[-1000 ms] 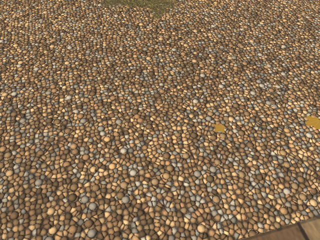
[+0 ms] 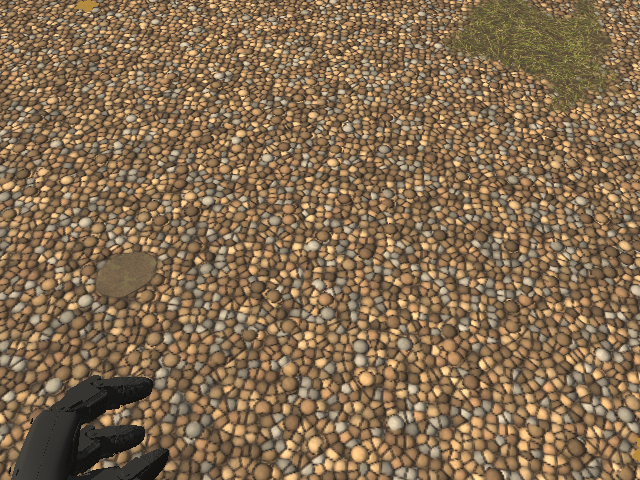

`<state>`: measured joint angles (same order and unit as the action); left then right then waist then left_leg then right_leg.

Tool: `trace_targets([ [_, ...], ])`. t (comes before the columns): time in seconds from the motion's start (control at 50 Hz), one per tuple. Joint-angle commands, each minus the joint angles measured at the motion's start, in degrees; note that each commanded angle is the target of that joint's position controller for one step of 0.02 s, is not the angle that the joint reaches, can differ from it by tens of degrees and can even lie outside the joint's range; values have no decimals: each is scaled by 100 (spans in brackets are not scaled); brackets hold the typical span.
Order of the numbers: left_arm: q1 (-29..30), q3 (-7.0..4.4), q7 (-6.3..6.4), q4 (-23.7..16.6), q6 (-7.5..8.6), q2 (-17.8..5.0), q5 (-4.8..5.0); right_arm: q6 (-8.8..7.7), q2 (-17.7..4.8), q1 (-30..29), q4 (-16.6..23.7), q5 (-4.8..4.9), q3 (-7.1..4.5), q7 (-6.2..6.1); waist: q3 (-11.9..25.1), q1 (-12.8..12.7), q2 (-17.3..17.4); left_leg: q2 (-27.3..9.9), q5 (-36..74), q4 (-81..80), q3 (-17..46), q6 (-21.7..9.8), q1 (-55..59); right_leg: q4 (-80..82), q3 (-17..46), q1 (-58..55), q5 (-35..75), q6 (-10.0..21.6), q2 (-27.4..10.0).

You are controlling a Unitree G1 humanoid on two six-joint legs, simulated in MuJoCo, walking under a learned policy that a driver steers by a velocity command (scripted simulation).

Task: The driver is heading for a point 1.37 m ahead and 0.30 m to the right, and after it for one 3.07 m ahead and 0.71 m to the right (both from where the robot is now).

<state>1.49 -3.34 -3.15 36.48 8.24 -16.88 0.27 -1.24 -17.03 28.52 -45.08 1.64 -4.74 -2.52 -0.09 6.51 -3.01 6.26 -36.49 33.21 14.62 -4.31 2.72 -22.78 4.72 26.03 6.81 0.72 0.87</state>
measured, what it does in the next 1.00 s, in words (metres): walks ahead: left foot, then right foot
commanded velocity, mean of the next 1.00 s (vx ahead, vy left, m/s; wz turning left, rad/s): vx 0.28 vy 0.00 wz -0.12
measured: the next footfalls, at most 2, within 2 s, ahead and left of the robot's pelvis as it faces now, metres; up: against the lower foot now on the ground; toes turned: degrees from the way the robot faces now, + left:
left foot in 0.48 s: +0.46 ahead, +0.11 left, +0.00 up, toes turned +2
right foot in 0.92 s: +0.41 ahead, -0.14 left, +0.00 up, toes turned -13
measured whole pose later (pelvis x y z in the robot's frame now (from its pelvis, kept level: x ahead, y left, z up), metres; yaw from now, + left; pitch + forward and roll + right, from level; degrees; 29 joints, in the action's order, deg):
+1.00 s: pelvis +0.37 -0.04 -0.01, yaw -13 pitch +1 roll +2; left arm -12.1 -4.1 0.3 39.3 -2.3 -17.2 -1.0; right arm 1.0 -17.7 5.5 -44.6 -0.4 -4.5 -1.5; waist -2.6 -0.6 1.8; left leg -3.2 -27.7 50.0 -4.5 2.3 -25.0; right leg -35.3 -0.1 20.3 -16.9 2.8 -0.5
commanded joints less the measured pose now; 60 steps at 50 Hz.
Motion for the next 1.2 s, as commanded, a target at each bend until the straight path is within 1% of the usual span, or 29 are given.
trace_targets([
  [0.02, -2082, -328, 109, 135, 79, -1047, -108, -113, -128, 28, 390, -182, 36, 151, 1679, -1067, -128, -462, 2367, 3383, 192, 31, -2409, -1267, 886, -4270, 932, 587, -1223],
  [0.04, -2582, -365, 54, 320, 9, -1243, -84, -180, 264, 1464, 56, -77, 198, 177, 2541, -679, -1897, 233, -613, 5324, 39, 391, -3865, -1177, 3124, -5778, 1385, 1542, -2402],
  [0.06, -2960, -423, -8, 599, -106, -1212, 117, -192, -251, 1258, 115, 187, 151, 129, 2547, -975, -1380, -111, 99, 5794, -17, 484, -4686, -67, 4412, -5637, -1621, 1877, -2712],
  [0.08, -2481, -302, 34, 486, -160, -769, 94, -192, -628, 16, 373, 205, 77, 65, 1378, -1151, -244, -419, 615, 5709, -350, 493, -4979, 375, 3680, -4679, -2505, 1595, -2310],
  [0.1, -1827, -203, 74, 426, -177, -627, 11, -216, -805, -914, 630, 100, 32, 34, 400, -1082, 356, -602, 1131, 5300, -580, 479, -4954, 616, 2935, -3404, -1992, 1390, -2045],
  [0.12, -1539, -145, 91, 401, -152, -581, -83, -201, -747, -1192, 742, -37, 22, 19, 73, -897, 309, -791, 1397, 4970, -570, 464, -4686, 656, 2469, -2547, -1103, 1389, -1887],
  [0.18, -1628, -87, 100, 673, -76, -387, -93, -206, -255, -945, 749, -116, 112, 107, 151, -544, -126, -1154, 1532, 4235, -786, 335, -4202, 830, 1505, -1851, 232, 1314, -1420],
  [0.24, -1759, -98, 197, 862, -63, -503, 15, -293, -173, -1385, 952, -183, 152, 183, -27, -510, -63, -1308, 2639, 2823, -931, 421, -4377, 1101, 732, -1670, 1106, 1235, -1201],
  [0.3, -2012, -68, 285, 1001, -184, -556, 73, -380, 136, -2267, 1176, -190, 281, 255, -140, -834, -62, -1031, 3899, 907, -1362, 480, -3615, 1274, 141, -1410, 1009, 965, -789],
  [0.4, -2650, -49, 323, 1313, -357, -675, 96, -454, -6, -3130, 1468, -125, 239, 428, -280, -1108, -28, -663, 4291, -374, -1447, 287, -3446, 903, 212, -2398, 1282, 807, -1089],
  [0.44, -2671, -55, 344, 1343, -444, -738, 56, -490, -179, -2912, 1439, -190, 159, 465, -19, -906, -196, -504, 3988, -543, -1424, 94, -2916, 309, 299, -2664, 2016, 648, -1097],
  [0.46, -2541, -54, 355, 1305, -473, -773, 62, -499, -324, -2409, 1302, -240, 84, 442, 262, -587, -229, -406, 4146, -749, -1473, -45, -2180, -224, 297, -2598, 2516, 542, -979],
  [0.48, -2420, -34, 353, 1203, -464, -769, 35, -520, -604, -1733, 1142, -315, -9, 399, 707, -229, -83, -705, 5487, -842, -1307, -249, -979, -1096, 178, -2120, 2295, 339, -697],
  [0.5, -2587, 97, 321, 1004, -393, -432, -119, -490, -1035, -930, 1049, -512, -80, 316, 1690, -90, 725, -2089, 8169, -72, -157, -849, 1281, -2824, 139, -505, -1, 52, -301],
  [0.52, -3547, 241, 281, 1247, -389, -48, -20, -357, -901, -725, 978, -440, -38, 340, 2817, -233, 1755, -3504, 9016, -22, 1284, -1796, 2372, -4640, 179, 555, -4791, -230, 314],
  [0.54, -3299, 25, 270, 1318, -448, -801, 116, -234, -619, -722, 1010, -288, -8, 331, 2826, -56, 969, -3134, 7862, -222, 1114, -1573, 1933, -5025, 571, 708, -4815, -255, 74],
  [0.56, -2622, -47, 315, 1033, -530, -870, 208, -177, -513, -1285, 1042, -209, 38, 293, 1909, -208, 889, -2831, 7084, -521, 516, -1307, 1135, -5001, 296, 1118, -4444, -331, -116],
  [0.6, -2377, -57, 442, 986, -793, -589, 125, -163, -199, -2100, 996, -193, 139, 280, 810, -649, 683, -2370, 5645, -1224, -236, -1001, -715, -4425, 61, 761, -3880, -514, -460],
  [0.64, -2699, -48, 531, 985, -1045, -298, 69, -184, -340, -2569, 966, -340, 68, 314, 474, -977, 1050, -2141, 4669, -1816, -801, -978, -2135, -4209, -235, -169, -3378, -653, -412],
  [0.82, -1627, -157, 387, 259, -1168, -449, 7, -35, -760, -2491, 547, -210, -102, 98, 459, -734, 920, -2494, 3253, -1934, -1435, -926, -1842, -2559, -473, -365, -2436, -306, -609],
  [0.9, -1742, -233, 288, 187, -1168, -494, -5, 99, -844, -2465, 401, -43, -145, 105, 427, -879, 830, -2384, 2896, -1196, -1696, -466, -1623, -1131, -843, -1036, -2116, 53, -299],
  [0.92, -1903, -301, 311, 222, -1156, -650, -36, 131, -682, -2215, 283, -47, -114, 110, 382, -887, 558, -2142, 2541, -654, -1921, -122, -1832, -613, -672, -1412, -1673, 233, -231],
  [0.94, -2011, -448, 403, 146, -1132, -1221, -33, 154, -380, -2021, 284, -192, -42, 137, 275, -743, -809, -1482, 1608, 898, -2564, 462, -2676, 161, 843, -1913, -81, 650, -1218],
  [0.96, -1866, -511, 421, -57, -1073, -1732, -138, 145, -371, -2395, 630, -302, -13, 101, 113, -800, -1747, -573, -115, 2222, -2255, 844, -4127, 445, 2569, -2083, 668, 1785, -2308],
  [0.98, -1973, -444, 371, -66, -934, -1447, -240, 141, -597, -2769, 654, -276, -80, 72, 422, -1082, -957, -622, -167, 3095, -1400, 775, -4198, 500, 2449, -1997, 548, 1975, -2193],
  [1.02, -1461, -373, 381, -106, -789, -1177, -93, 180, -617, -2516, 485, -169, -138, 15, 456, -738, -368, -787, 769, 3244, -1104, 664, -4248, 318, 1615, -2049, 303, 1382, -1633],
  [1.04, -1238, -315, 413, -154, -804, -1011, 17, 193, -697, -2472, 440, -215, -167, -24, 464, -675, -362, -819, 1059, 3142, -1063, 691, -4230, 274, 1470, -2055, 407, 1224, -1541],
  [1.08, -1225, -260, 476, -202, -844, -917, 9, 166, -617, -2392, 415, -203, -165, -3, 653, -603, -387, -686, 1437, 3239, -1087, 773, -3883, 209, 1290, -2014, 914, 1200, -1347],
  [1.2, -1350, -339, 574, -275, -952, -1088, 23, 118, -424, -2638, 485, -136, -79, 67, 639, -772, -433, -549, 1714, 1694, -962, 951, -3587, 127, 1558, -2253, 358, 1222, -1201],
])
